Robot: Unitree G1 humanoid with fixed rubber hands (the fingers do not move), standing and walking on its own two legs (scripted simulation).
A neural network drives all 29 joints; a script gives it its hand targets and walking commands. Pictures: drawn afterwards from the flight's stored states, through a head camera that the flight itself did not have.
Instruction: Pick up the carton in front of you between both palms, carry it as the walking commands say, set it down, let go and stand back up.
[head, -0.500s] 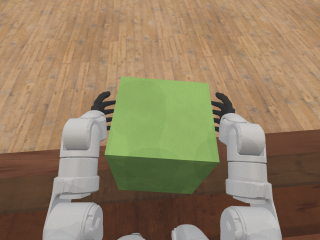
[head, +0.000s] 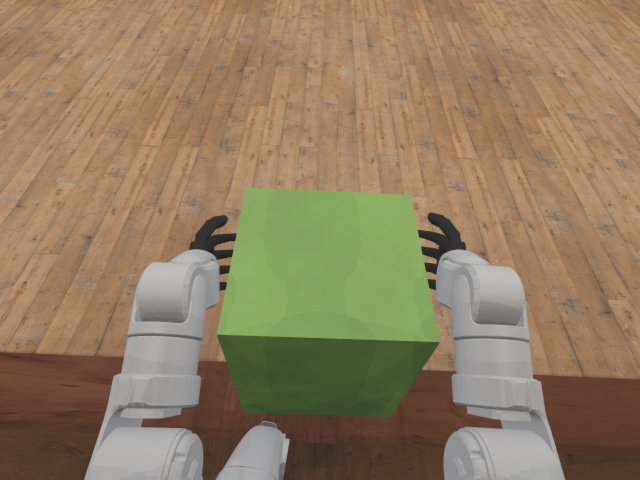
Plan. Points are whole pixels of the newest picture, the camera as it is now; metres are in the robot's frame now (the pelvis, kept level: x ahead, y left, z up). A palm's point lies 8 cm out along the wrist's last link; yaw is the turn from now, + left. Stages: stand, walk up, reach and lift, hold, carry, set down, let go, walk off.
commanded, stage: carry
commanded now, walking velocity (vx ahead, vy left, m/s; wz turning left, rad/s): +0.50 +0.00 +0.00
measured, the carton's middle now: (322, 309) +0.33 +0.04 +0.00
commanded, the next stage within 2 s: none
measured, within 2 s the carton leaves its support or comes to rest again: neither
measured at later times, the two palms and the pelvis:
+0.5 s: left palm (301, 152) +0.74 +0.12 -0.07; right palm (443, 166) +0.72 -0.17 -0.06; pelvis +0.38 +0.01 -0.16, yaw +0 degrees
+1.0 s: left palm (296, 105) +1.13 +0.20 -0.21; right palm (393, 111) +1.14 -0.10 -0.21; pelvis +0.78 +0.01 -0.32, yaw +0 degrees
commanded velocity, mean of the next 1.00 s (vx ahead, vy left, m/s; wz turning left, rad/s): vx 0.50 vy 0.00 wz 0.00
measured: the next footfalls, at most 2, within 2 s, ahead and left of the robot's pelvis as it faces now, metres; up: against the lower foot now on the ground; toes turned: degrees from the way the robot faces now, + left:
left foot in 0.18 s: +0.27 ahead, +0.08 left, -0.12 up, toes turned -2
right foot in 0.56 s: +0.59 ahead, -0.07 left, -0.25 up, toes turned +4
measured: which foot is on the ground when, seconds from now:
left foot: up 0.00-0.16, down 0.18-0.56, up 0.58-0.94, down 0.96-1.00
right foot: down 0.00-0.18, up 0.20-0.54, down 0.56-0.98, up 1.00-1.00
